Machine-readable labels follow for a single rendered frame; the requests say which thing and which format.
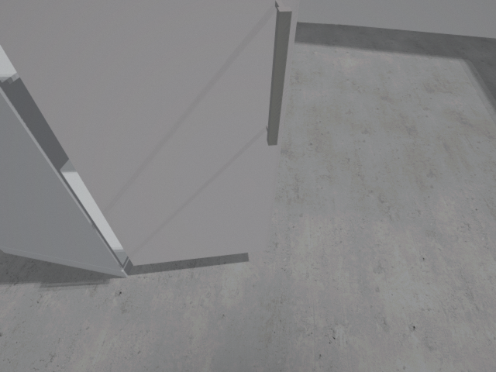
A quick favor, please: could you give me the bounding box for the fridge door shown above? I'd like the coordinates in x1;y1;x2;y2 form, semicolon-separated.
0;0;300;266

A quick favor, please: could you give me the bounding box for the handle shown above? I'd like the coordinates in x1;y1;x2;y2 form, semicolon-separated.
267;0;292;146

